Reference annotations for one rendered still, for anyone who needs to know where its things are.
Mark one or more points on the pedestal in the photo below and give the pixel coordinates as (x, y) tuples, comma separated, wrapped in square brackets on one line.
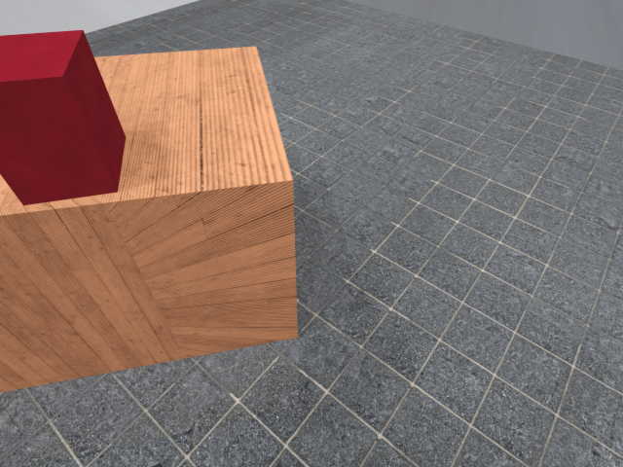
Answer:
[(194, 255)]

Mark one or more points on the carton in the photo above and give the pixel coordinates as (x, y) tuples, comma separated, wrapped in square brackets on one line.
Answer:
[(60, 136)]

